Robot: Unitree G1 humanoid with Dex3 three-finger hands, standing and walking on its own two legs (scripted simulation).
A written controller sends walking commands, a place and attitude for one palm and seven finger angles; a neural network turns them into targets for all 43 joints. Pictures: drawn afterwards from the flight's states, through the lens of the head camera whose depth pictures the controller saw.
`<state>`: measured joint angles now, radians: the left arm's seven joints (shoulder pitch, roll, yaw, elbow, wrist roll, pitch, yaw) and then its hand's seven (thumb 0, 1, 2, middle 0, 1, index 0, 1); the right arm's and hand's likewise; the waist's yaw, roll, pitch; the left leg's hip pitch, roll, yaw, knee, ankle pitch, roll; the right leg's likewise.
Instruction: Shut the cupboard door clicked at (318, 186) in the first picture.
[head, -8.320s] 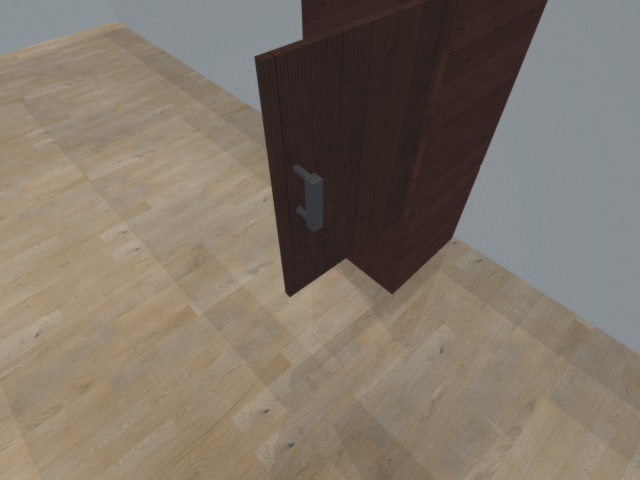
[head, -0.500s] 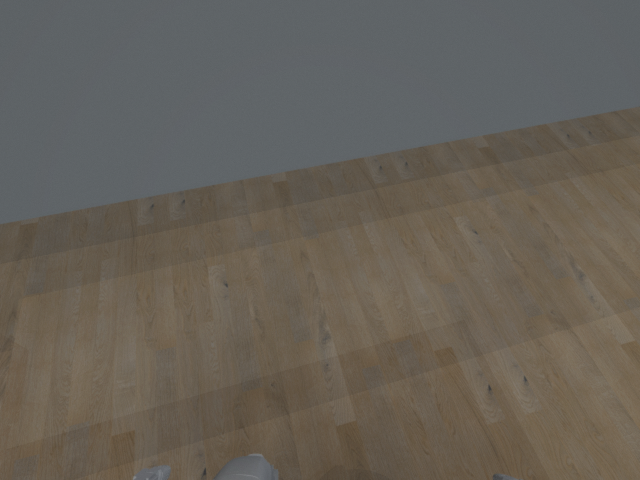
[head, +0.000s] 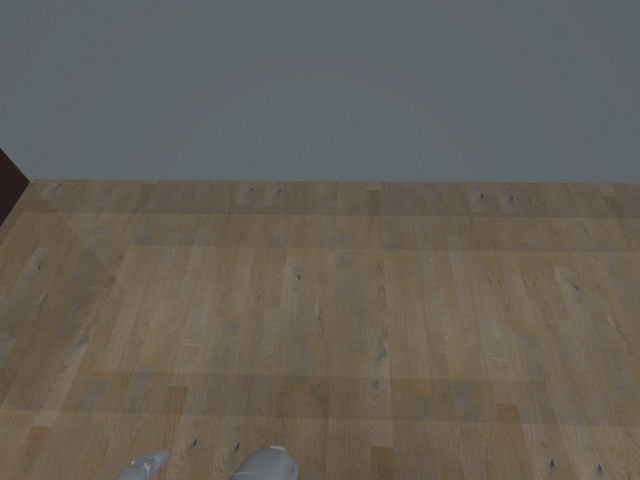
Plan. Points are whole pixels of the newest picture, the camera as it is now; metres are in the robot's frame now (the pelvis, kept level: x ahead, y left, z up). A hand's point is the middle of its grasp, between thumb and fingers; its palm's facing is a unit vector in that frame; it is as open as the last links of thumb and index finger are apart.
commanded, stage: walk to a spot facing it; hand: left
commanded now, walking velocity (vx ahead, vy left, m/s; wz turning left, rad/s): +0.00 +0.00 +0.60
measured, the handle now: out of the picture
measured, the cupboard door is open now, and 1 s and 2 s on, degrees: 86 86 86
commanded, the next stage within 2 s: none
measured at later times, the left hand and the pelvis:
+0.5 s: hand out of the picture +0.08 +0.24 -0.15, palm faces +0.29 -0.93 -0.24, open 7.4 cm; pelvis +0.05 +0.00 +0.01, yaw +17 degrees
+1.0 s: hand out of the picture +0.04 +0.20 -0.19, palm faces +0.63 -0.76 -0.17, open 7.4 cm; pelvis +0.20 +0.09 -0.01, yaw +35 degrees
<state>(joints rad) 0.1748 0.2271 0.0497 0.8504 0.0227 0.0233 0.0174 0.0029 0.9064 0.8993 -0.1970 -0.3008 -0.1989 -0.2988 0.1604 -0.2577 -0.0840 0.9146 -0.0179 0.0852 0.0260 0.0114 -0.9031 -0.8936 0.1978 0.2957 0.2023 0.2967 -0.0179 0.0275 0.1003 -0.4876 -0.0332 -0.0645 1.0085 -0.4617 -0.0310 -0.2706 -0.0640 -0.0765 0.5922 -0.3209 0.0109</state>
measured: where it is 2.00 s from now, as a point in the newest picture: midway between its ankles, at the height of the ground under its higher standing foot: (219, 338)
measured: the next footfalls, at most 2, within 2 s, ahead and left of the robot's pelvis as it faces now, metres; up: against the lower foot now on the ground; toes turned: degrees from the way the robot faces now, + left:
left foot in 0.22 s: +0.04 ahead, +0.13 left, +0.00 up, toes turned +12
right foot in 0.56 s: +0.17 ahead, -0.11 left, +0.00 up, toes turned +16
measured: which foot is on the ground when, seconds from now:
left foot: up 0.00-0.20, down 0.22-0.56, up 0.58-0.92, down 0.94-1.00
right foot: down 0.00-0.22, up 0.24-0.54, down 0.56-0.94, up 0.96-1.00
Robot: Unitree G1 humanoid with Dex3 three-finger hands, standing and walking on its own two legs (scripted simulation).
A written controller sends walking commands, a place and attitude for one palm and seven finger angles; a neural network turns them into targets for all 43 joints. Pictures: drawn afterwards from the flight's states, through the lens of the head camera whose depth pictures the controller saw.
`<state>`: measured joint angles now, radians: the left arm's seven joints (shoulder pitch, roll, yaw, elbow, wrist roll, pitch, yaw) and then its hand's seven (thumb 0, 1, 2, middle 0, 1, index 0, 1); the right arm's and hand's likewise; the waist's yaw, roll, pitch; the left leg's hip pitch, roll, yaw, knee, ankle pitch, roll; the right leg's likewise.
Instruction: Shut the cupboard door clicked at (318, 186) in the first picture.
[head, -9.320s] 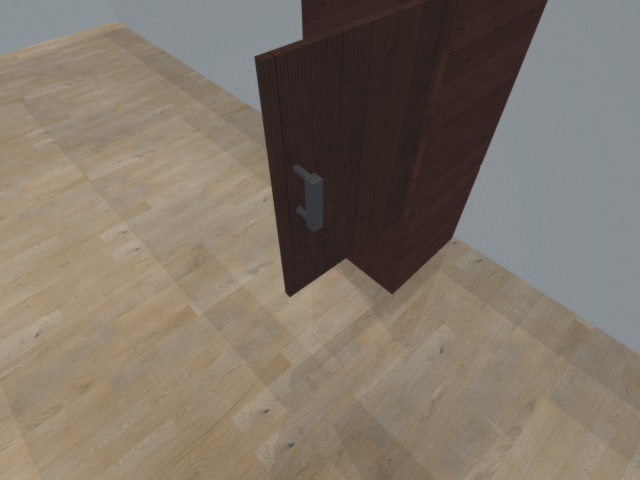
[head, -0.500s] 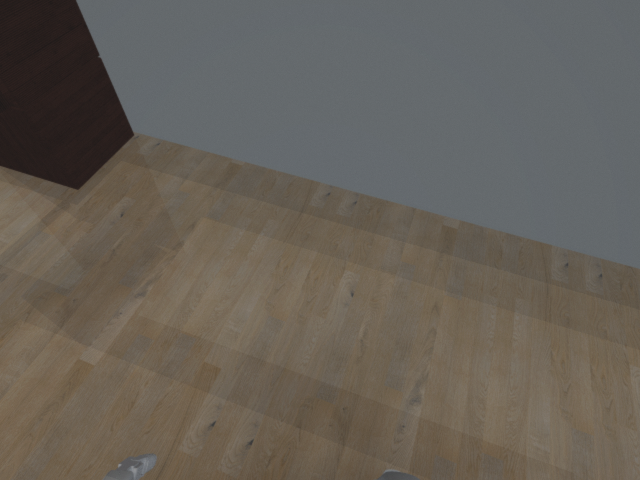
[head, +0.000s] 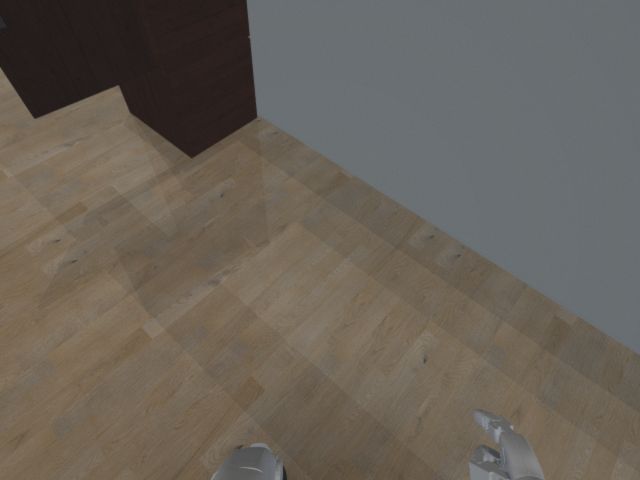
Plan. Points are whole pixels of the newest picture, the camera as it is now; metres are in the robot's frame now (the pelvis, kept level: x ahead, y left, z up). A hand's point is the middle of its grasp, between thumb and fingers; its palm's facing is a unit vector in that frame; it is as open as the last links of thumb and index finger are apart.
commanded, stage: walk to a spot facing it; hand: left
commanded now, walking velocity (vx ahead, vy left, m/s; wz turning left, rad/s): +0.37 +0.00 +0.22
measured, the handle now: out of the picture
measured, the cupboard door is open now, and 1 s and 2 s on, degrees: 86 86 86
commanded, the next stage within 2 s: turn to face it in 1.16 s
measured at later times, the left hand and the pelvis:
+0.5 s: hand (239, 361) +0.28 +0.15 -0.14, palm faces +0.16 -0.97 -0.18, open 7.3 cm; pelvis +0.23 -0.04 +0.02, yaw +9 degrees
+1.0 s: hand (207, 270) +0.44 +0.24 -0.15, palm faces +0.28 -0.95 -0.13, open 7.4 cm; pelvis +0.44 +0.06 +0.03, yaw +13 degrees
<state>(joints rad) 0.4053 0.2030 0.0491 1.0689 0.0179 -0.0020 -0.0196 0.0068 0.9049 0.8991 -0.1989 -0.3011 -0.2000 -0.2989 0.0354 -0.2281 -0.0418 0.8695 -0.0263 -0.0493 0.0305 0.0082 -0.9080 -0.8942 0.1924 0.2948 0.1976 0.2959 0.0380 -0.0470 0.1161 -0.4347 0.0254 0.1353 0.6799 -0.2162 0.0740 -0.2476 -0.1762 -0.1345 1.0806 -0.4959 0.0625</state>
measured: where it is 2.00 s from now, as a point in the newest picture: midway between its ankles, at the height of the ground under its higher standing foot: (306, 285)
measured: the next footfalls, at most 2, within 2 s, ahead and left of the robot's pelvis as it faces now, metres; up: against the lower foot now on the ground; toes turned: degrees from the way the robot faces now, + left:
right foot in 0.34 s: +0.27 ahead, -0.15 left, +0.00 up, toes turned -4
left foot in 0.74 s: +0.47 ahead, +0.14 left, +0.00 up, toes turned +20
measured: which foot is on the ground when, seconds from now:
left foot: down 0.00-0.34, up 0.36-0.72, down 0.74-1.00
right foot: up 0.00-0.32, down 0.34-0.74, up 0.76-1.00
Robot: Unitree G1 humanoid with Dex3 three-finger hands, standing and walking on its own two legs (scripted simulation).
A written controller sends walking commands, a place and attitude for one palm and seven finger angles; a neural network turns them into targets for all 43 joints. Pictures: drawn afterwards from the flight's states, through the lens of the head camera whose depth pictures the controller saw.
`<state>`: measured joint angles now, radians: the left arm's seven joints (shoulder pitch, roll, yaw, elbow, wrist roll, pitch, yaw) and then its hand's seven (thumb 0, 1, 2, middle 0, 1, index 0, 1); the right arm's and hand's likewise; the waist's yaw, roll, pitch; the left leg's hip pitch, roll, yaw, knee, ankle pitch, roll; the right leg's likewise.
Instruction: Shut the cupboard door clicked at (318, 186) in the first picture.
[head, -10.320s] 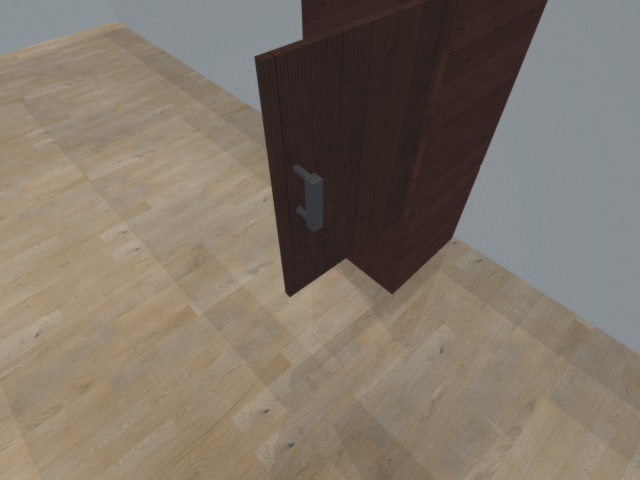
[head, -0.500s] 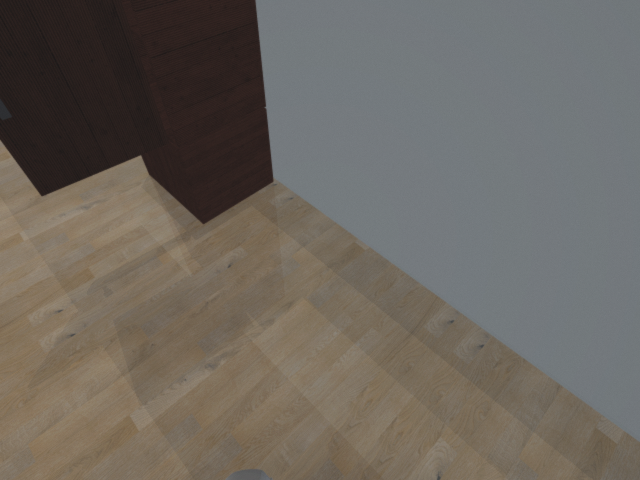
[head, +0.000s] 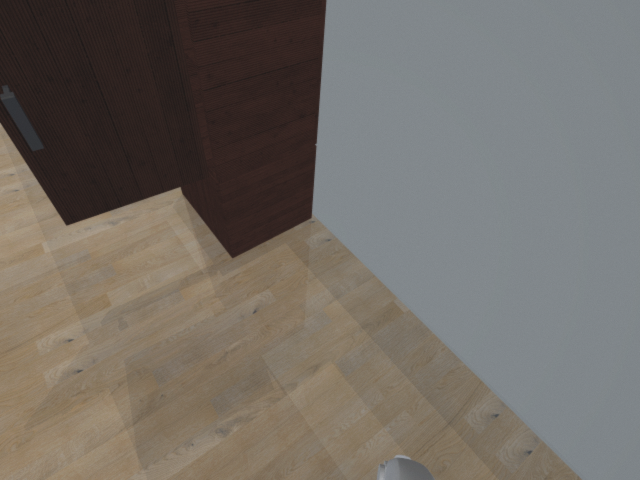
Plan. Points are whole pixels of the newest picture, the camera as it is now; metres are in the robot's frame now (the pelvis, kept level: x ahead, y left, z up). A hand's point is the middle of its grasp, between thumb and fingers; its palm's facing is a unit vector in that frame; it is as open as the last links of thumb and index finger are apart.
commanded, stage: walk to a spot facing it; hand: left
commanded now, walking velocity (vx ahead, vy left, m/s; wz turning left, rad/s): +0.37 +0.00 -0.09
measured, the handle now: (21, 117) +0.74 +0.69 -0.02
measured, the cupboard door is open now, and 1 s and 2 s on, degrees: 86 86 86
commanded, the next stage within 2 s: turn to face it in 0.16 s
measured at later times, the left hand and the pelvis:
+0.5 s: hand (249, 380) +0.29 +0.13 -0.17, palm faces +0.11 -0.98 -0.18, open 7.1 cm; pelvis +0.21 -0.05 -0.01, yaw +6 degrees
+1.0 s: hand (194, 385) +0.28 +0.22 -0.18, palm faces +0.35 -0.90 -0.25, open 7.4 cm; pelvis +0.28 -0.01 -0.01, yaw +20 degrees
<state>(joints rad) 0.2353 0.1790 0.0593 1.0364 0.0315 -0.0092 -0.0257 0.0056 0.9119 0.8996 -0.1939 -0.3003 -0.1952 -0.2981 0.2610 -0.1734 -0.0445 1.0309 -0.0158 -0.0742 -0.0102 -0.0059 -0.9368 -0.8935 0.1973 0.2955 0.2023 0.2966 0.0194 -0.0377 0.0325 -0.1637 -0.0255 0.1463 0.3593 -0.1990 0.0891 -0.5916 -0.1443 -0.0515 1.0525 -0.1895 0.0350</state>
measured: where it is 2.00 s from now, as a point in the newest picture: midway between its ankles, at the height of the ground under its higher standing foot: (307, 428)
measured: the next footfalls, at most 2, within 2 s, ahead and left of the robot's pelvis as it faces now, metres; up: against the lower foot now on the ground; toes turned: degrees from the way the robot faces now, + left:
right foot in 0.28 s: +0.26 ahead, -0.16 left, +0.00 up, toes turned -8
left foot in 0.66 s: +0.35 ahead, +0.09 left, +0.00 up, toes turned +18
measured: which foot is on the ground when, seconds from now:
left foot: down 0.00-0.28, up 0.30-0.64, down 0.66-1.00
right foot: up 0.00-0.26, down 0.28-0.66, up 0.68-1.00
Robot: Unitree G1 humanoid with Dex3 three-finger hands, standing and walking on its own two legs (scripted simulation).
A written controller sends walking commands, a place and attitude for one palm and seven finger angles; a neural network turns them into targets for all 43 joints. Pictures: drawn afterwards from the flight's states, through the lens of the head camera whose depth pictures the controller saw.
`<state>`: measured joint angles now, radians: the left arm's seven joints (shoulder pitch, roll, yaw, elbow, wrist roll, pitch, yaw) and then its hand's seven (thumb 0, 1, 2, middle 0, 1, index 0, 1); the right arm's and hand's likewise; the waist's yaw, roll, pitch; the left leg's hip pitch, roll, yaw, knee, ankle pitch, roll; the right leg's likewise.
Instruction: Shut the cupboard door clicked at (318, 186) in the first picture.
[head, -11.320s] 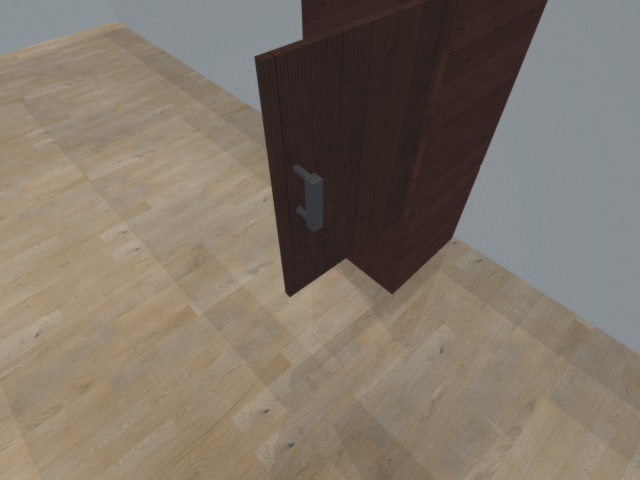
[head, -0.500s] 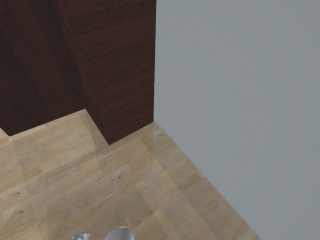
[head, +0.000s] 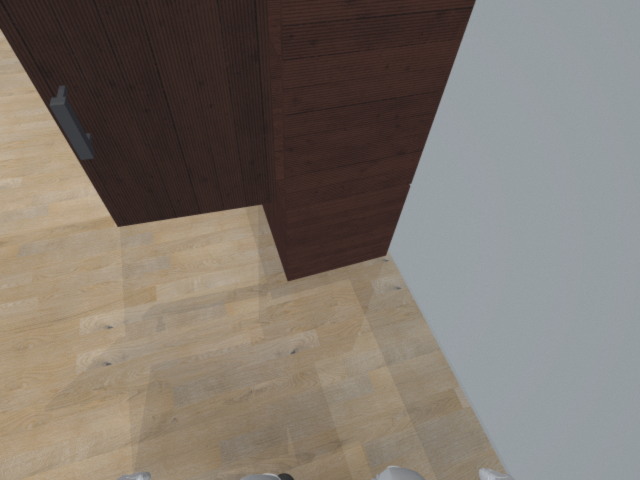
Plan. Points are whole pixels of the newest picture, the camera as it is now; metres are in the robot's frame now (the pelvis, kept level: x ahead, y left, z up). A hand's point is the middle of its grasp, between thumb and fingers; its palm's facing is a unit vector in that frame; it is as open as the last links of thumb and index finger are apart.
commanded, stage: turn to face it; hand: left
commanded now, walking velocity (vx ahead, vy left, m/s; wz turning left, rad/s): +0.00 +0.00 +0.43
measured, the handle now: (75, 122) +0.67 +0.50 -0.01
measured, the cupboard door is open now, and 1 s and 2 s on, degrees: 86 86 86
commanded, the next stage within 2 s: take the last steps up to it in 0.32 s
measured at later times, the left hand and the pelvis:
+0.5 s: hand out of the picture +0.01 +0.15 -0.18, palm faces +0.25 -0.94 -0.21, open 7.4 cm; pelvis +0.03 -0.04 -0.01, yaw +13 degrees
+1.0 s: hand out of the picture +0.08 +0.16 -0.16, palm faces +0.38 -0.91 -0.19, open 7.4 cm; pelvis +0.14 +0.00 +0.01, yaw +20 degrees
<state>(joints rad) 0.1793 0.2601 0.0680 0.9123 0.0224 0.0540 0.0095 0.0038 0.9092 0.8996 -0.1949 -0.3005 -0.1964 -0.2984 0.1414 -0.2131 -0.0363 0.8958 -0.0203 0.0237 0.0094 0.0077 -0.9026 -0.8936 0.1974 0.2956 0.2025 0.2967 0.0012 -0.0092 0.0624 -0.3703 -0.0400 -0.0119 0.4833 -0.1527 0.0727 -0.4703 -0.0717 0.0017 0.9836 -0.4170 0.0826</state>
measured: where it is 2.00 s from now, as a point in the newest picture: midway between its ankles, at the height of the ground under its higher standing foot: (286, 456)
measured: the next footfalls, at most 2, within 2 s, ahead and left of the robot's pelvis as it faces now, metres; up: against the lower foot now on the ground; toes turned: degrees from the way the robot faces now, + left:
right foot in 0.18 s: +0.04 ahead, -0.17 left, +0.00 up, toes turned +5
left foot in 0.52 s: +0.05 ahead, +0.09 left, +0.00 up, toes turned +16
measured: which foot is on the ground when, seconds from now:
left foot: down 0.00-0.16, up 0.18-0.50, down 0.52-0.82, up 0.84-1.00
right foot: up 0.00-0.16, down 0.18-0.52, up 0.54-0.80, down 0.82-1.00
